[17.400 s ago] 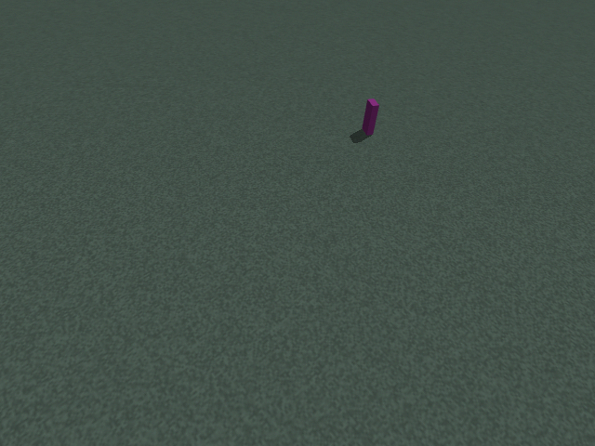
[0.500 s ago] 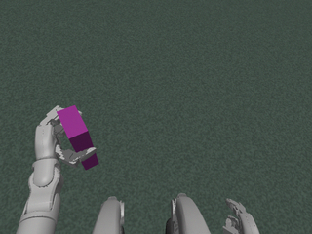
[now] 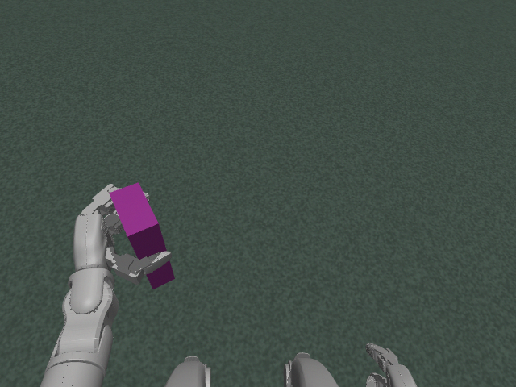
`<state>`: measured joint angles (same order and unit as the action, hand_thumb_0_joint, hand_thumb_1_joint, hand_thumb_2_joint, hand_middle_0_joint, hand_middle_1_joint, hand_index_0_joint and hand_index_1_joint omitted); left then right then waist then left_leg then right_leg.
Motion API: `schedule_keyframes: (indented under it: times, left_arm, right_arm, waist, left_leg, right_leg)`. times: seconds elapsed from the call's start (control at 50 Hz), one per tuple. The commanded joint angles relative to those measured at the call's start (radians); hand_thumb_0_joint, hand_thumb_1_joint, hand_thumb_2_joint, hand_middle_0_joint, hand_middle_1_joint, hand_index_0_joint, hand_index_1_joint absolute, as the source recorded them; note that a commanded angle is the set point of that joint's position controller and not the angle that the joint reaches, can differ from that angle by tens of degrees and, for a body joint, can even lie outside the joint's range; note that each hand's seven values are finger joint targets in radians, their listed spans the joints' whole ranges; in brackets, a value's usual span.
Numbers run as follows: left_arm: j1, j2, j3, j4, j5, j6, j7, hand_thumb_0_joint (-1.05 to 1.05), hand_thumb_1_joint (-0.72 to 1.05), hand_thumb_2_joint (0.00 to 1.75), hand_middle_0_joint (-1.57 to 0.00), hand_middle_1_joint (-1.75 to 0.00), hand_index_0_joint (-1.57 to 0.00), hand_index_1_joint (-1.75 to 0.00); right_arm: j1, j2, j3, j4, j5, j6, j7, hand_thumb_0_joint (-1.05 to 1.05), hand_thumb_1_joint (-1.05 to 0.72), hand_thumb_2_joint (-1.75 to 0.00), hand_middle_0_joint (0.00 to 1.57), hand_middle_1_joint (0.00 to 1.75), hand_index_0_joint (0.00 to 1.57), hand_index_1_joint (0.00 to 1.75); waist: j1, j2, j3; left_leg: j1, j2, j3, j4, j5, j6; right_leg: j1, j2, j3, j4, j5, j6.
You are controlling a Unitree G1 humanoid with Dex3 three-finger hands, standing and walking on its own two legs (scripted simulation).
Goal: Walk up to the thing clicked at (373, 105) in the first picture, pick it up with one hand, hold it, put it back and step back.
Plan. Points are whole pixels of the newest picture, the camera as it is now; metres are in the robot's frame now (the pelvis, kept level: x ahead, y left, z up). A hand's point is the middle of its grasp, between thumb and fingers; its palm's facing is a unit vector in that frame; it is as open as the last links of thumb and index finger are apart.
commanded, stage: hold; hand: left
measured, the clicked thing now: (146, 241) +0.34 +0.16 +0.00
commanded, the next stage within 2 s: crouch in 0.94 s
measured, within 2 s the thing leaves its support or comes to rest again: neither
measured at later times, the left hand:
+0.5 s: hand (139, 219) +0.36 +0.17 +0.05, palm faces +0.19 -0.98 -0.05, open 11.1 cm
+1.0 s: hand (136, 218) +0.35 +0.16 +0.07, palm faces +0.19 -0.98 -0.05, open 11.1 cm
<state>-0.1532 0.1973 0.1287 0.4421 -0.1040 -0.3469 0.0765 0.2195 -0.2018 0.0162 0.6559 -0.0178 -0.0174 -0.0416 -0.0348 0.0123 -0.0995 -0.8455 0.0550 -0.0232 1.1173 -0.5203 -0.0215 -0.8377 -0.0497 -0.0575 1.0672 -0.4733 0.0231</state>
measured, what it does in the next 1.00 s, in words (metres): stands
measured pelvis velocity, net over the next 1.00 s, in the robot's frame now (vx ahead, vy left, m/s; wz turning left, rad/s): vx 0.01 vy -0.01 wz -0.01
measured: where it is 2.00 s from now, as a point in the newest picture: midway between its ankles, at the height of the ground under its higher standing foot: outside the picture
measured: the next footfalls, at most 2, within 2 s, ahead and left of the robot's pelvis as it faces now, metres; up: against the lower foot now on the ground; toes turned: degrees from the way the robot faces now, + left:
none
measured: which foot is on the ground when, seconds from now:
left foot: down 0.00-1.00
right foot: down 0.00-1.00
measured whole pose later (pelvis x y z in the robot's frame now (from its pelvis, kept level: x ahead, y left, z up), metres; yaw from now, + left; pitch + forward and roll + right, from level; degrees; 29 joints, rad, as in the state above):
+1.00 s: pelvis +0.01 -0.01 +0.04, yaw +0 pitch +8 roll -1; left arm -0.13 0.17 0.13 0.48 -0.11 -0.37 0.07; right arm 0.23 -0.21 0.00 0.66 -0.02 0.02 -0.04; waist -0.03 0.01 -0.04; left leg -0.58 0.06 0.00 0.90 -0.45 -0.03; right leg -0.59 -0.04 -0.05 0.86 -0.41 0.02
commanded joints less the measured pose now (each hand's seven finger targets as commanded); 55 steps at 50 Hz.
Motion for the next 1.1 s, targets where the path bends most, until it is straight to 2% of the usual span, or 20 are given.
schedule_keyframes:
  times: [0.0,0.06,0.1,0.12,0.22,0.3,0.36,0.38,0.42,0.5,0.58,0.62,0.68,0.76,0.78,0.84,0.86,0.98,1.02,1.08]
  left_arm:
    - [-0.339,0.138,0.071,-0.321,-0.023,-0.113,0.005,0.0,-0.11,1.16,-1.16,-1.36,-1.18,-1.36]
    - [-0.302,0.104,0.056,-0.282,-0.026,-0.108,0.003,0.0,-0.11,1.15,-1.15,-1.35,-1.17,-1.35]
    - [-0.289,0.108,0.061,-0.256,-0.023,-0.11,0.001,0.0,-0.13,1.16,-1.15,-1.36,-1.17,-1.36]
    - [-0.347,0.148,0.082,-0.333,-0.024,-0.119,0.004,0.0,-0.13,1.16,-1.15,-1.36,-1.17,-1.36]
    - [-0.287,0.087,0.046,-0.245,-0.027,-0.11,0.001,0.0,-0.14,1.17,-1.17,-1.37,-1.19,-1.37]
    - [-0.349,0.14,0.07,-0.338,-0.016,-0.127,0.005,0.0,-0.11,1.18,-1.17,-1.37,-1.19,-1.38]
    - [-0.311,0.11,0.06,-0.286,-0.026,-0.12,0.003,0.0,-0.12,1.2,-1.19,-1.39,-1.2,-1.4]
    - [-0.302,0.076,0.039,-0.244,-0.031,-0.116,-0.001,0.0,-0.11,1.21,-1.19,-1.41,-1.21,-1.41]
    - [-0.326,0.115,0.075,-0.253,-0.024,-0.123,0.007,0.0,-0.11,1.22,-1.21,-1.42,-1.22,-1.43]
    - [-0.349,0.133,0.073,-0.299,-0.019,-0.14,0.004,0.0,-0.08,1.24,-1.23,-1.44,-1.24,-1.45]
    - [-0.311,0.079,0.042,-0.223,-0.032,-0.131,-0.007,0.0,-0.12,1.24,-1.24,-1.45,-1.26,-1.46]
    - [-0.369,0.135,0.076,-0.304,-0.025,-0.143,0.0,0.0,-0.1,1.24,-1.23,-1.45,-1.24,-1.45]
    - [-0.306,0.098,0.047,-0.257,-0.024,-0.135,-0.007,0.0,-0.11,1.24,-1.23,-1.44,-1.25,-1.45]
    - [-0.35,0.124,0.071,-0.29,-0.03,-0.14,-0.001,0.0,-0.11,1.25,-1.23,-1.46,-1.25,-1.47]
    - [-0.307,0.097,0.051,-0.238,-0.027,-0.134,-0.004,0.0,-0.13,1.25,-1.24,-1.46,-1.26,-1.47]
    - [-0.331,0.116,0.072,-0.29,-0.031,-0.14,0.0,0.0,-0.11,1.23,-1.22,-1.44,-1.24,-1.45]
    - [-0.317,0.098,0.05,-0.269,-0.029,-0.137,-0.004,0.0,-0.12,1.24,-1.23,-1.45,-1.25,-1.46]
    - [-0.328,0.095,0.056,-0.27,-0.03,-0.135,-0.001,0.0,-0.1,1.26,-1.22,-1.45,-1.24,-1.46]
    - [-0.34,0.125,0.073,-0.285,-0.024,-0.134,0.001,0.0,-0.07,1.31,-1.27,-1.5,-1.29,-1.51]
    - [-0.328,0.088,0.055,-0.247,-0.034,-0.134,-0.004,0.0,0.05,1.27,-1.36,-1.49,-1.38,-1.49]
  right_arm:
    - [0.022,-0.143,-0.057,-0.108,0.001,-0.026,-0.013,0.0,-0.9,-0.9,0.2,0.3,0.2,0.3]
    - [0.02,-0.131,-0.051,-0.109,-0.003,-0.019,-0.013,0.0,-0.9,-0.9,0.2,0.3,0.2,0.3]
    - [0.02,-0.128,-0.052,-0.109,-0.002,-0.016,-0.016,0.0,-0.91,-0.9,0.2,0.3,0.2,0.3]
    - [0.021,-0.133,-0.054,-0.112,-0.001,-0.015,-0.018,0.0,-0.91,-0.9,0.2,0.3,0.2,0.3]
    - [0.017,-0.128,-0.052,-0.114,-0.002,-0.008,-0.02,0.0,-0.91,-0.9,0.2,0.3,0.2,0.3]
    - [0.027,-0.136,-0.06,-0.107,-0.004,-0.003,-0.02,0.0,-0.91,-0.9,0.2,0.3,0.2,0.3]
    - [0.03,-0.13,-0.056,-0.102,-0.003,0.0,-0.021,0.0,-0.91,-0.9,0.2,0.3,0.2,0.3]
    - [0.019,-0.128,-0.053,-0.108,-0.004,0.0,-0.02,0.0,-0.91,-0.9,0.2,0.3,0.2,0.3]
    - [0.02,-0.137,-0.061,-0.105,-0.004,-0.001,-0.019,0.0,-0.91,-0.9,0.2,0.3,0.2,0.3]
    - [0.018,-0.138,-0.062,-0.11,-0.003,0.004,-0.016,0.0,-0.91,-0.9,0.2,0.3,0.2,0.3]
    - [0.006,-0.139,-0.059,-0.119,0.0,0.002,-0.013,0.0,-0.92,-0.9,0.2,0.3,0.2,0.3]
    - [0.011,-0.141,-0.064,-0.112,-0.001,0.005,-0.014,0.0,-0.92,-0.9,0.2,0.3,0.2,0.3]
    - [0.008,-0.131,-0.057,-0.112,-0.004,0.008,-0.012,0.0,-0.92,-0.9,0.2,0.3,0.2,0.3]
    - [0.003,-0.137,-0.06,-0.113,0.002,0.007,-0.013,0.0,-0.92,-0.9,0.2,0.3,0.2,0.3]
    - [-0.002,-0.134,-0.058,-0.114,0.001,0.006,-0.012,0.0,-0.92,-0.9,0.2,0.3,0.2,0.3]
    - [-0.003,-0.135,-0.06,-0.117,0.002,0.006,-0.012,0.0,-0.91,-0.9,0.2,0.3,0.2,0.3]
    - [-0.006,-0.132,-0.057,-0.116,0.002,0.006,-0.011,0.0,-0.92,-0.9,0.2,0.3,0.2,0.3]
    - [-0.009,-0.134,-0.06,-0.115,0.002,0.002,-0.007,0.0,-0.91,-0.9,0.2,0.3,0.2,0.3]
    - [-0.011,-0.135,-0.06,-0.117,0.004,0.006,-0.01,0.0,-0.91,-0.91,0.2,0.3,0.2,0.3]
    - [-0.02,-0.128,-0.057,-0.109,0.003,0.002,-0.008,0.0,-0.87,-0.9,0.2,0.3,0.2,0.3]
  waist:
    - [0.005,0.058,-0.356]
    - [-0.003,0.03,-0.333]
    - [-0.003,0.009,-0.336]
    - [0.004,0.037,-0.36]
    - [-0.007,0.013,-0.32]
    - [0.006,0.054,-0.357]
    - [-0.003,0.024,-0.33]
    - [-0.011,0.017,-0.302]
    - [-0.002,0.025,-0.305]
    - [0.002,0.041,-0.305]
    - [-0.008,0.015,-0.283]
    - [0.003,0.056,-0.301]
    - [-0.001,0.028,-0.298]
    - [0.005,0.044,-0.28]
    - [-0.002,0.027,-0.259]
    - [0.009,0.024,-0.288]
    - [0.002,0.023,-0.28]
    - [0.003,0.033,-0.26]
    - [0.007,0.027,-0.26]
    - [-0.001,0.007,-0.225]
  left_leg:
    - [0.26,-0.043,-0.008,-0.206,0.318,0.012]
    - [0.247,-0.047,-0.002,-0.219,0.313,0.016]
    - [0.251,-0.048,0.005,-0.22,0.322,0.02]
    - [0.265,-0.051,0.011,-0.223,0.334,0.02]
    - [0.275,-0.049,0.015,-0.244,0.342,0.021]
    - [0.329,-0.049,0.017,-0.263,0.367,0.015]
    - [0.323,-0.048,0.019,-0.271,0.374,0.018]
    - [0.318,-0.049,0.019,-0.272,0.372,0.018]
    - [0.331,-0.047,0.017,-0.282,0.371,0.017]
    - [0.356,-0.046,0.015,-0.307,0.351,0.011]
    - [0.347,-0.048,0.021,-0.31,0.362,0.015]
    - [0.369,-0.048,0.022,-0.319,0.36,0.011]
    - [0.364,-0.05,0.024,-0.32,0.369,0.014]
    - [0.379,-0.051,0.026,-0.335,0.359,0.013]
    - [0.379,-0.048,0.022,-0.341,0.352,0.013]
    - [0.387,-0.049,0.027,-0.346,0.347,0.014]
    - [0.391,-0.05,0.026,-0.349,0.354,0.014]
    - [0.401,-0.048,0.026,-0.363,0.357,0.011]
    - [0.41,-0.049,0.03,-0.367,0.349,0.013]
    - [0.386,-0.052,0.031,-0.37,0.327,0.018]
  right_leg:
    - [0.227,0.051,-0.003,-0.155,0.313,-0.038]
    - [0.267,0.053,-0.001,-0.176,0.322,-0.033]
    - [0.293,0.049,0.006,-0.189,0.341,-0.028]
    - [0.314,0.047,0.011,-0.194,0.361,-0.027]
    - [0.33,0.047,0.011,-0.218,0.378,-0.025]
    - [0.354,0.048,0.011,-0.226,0.388,-0.028]
    - [0.37,0.05,0.01,-0.236,0.406,-0.025]
    - [0.363,0.051,0.008,-0.241,0.405,-0.025]
    - [0.36,0.052,0.007,-0.244,0.394,-0.026]
    - [0.365,0.054,0.004,-0.256,0.36,-0.03]
    - [0.383,0.053,0.008,-0.267,0.386,-0.026]
    - [0.382,0.053,0.008,-0.271,0.376,-0.028]
    - [0.411,0.052,0.009,-0.282,0.388,-0.025]
    - [0.407,0.051,0.01,-0.293,0.379,-0.025]
    - [0.397,0.054,0.006,-0.296,0.366,-0.026]
    - [0.426,0.052,0.009,-0.308,0.369,-0.023]
    - [0.429,0.052,0.009,-0.306,0.375,-0.023]
    - [0.428,0.054,0.006,-0.317,0.371,-0.026]
    - [0.436,0.053,0.009,-0.329,0.368,-0.022]
    - [0.435,0.049,0.011,-0.338,0.357,-0.017]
